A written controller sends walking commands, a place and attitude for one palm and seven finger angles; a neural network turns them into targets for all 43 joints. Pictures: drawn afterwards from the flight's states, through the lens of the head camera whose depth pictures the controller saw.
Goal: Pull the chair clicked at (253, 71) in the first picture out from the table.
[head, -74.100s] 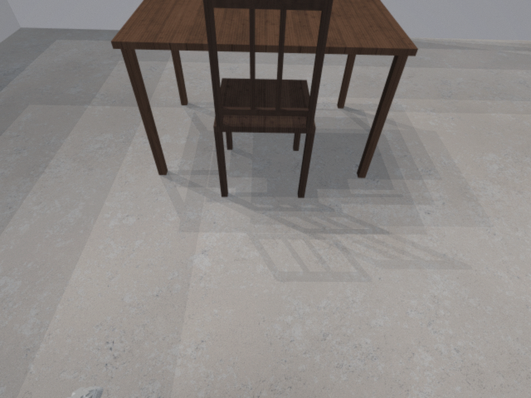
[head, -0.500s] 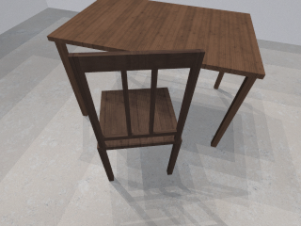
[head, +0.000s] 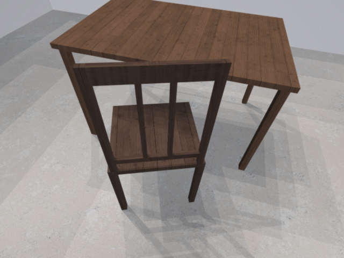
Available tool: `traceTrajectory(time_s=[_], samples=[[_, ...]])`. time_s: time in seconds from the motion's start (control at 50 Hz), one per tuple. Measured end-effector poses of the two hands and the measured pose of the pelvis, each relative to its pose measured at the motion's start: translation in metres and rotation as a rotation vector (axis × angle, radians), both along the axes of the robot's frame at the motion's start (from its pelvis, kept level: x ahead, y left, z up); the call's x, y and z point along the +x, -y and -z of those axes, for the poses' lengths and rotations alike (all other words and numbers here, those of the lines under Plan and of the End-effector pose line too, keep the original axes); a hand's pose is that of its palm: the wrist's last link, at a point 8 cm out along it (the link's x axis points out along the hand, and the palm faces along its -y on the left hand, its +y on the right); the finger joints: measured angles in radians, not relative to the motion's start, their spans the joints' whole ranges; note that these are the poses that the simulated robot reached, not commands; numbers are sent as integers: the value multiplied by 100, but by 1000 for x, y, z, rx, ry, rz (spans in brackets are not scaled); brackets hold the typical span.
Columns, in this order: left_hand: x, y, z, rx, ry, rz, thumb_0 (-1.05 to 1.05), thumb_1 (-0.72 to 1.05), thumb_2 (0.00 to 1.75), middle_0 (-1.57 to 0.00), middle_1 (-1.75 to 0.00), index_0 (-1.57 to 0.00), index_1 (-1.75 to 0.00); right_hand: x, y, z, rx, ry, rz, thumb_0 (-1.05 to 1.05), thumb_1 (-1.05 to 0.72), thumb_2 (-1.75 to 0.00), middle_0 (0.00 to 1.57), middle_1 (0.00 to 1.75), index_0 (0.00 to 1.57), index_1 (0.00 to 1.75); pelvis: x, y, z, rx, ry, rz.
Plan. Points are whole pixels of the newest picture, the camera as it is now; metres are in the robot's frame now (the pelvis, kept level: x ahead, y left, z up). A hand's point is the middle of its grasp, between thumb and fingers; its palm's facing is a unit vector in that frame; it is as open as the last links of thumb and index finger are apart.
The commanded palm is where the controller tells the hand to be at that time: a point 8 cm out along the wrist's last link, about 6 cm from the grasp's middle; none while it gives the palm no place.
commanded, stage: look again from close up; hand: left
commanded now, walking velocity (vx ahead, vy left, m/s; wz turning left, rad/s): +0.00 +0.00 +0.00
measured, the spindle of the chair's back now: (142, 126) +0.53 +0.13 -0.06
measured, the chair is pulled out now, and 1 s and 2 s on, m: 0.25 0.25 0.25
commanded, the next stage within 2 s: shuffle to correct the standing spot in 0.26 s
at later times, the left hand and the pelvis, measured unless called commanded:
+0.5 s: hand out of the picture -0.02 +0.15 -0.18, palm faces +0.02 -0.99 -0.15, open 7.4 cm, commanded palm none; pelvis +0.01 -0.01 +0.00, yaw +1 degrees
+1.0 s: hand out of the picture +0.02 +0.10 -0.19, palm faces +0.16 -0.98 -0.12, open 7.4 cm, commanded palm none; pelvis +0.09 -0.05 -0.01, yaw +8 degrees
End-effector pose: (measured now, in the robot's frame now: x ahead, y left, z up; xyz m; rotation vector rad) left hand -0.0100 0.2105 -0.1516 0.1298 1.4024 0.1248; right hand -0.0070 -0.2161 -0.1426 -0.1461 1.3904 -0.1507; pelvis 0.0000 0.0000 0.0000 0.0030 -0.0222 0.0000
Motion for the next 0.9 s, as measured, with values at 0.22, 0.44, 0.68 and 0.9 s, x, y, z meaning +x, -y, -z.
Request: traceTrajectory(time_s=[0.22,0.44,0.68,0.9], samples=[[-2,1,-3,8,-9,-7,0,91,89,-20,-30,-20,-30,-1,0,1,10,-12,-3,1,-91,-90,20,30,20,30,2,2,-1,2,-1,-3],[-12,10,-2,-9,-34,-14,0,91,89,-20,-30,-20,-30,-1,3,1,13,-23,-3,1,-91,-90,20,30,20,30,3,6,-1,4,-3,-7],[-9,32,1,4,-69,-81,0,91,89,-20,-30,-20,-30,10,25,9,25,-103,-23,1,-90,-90,20,30,20,30,34,31,7,6,-43,-66],[-21,61,20,-63,-178,-157,0,91,89,-20,-30,-20,-30,111,44,9,-46,44,-110,1,-91,-90,20,30,20,30,71,39,19,5,-10,-113]])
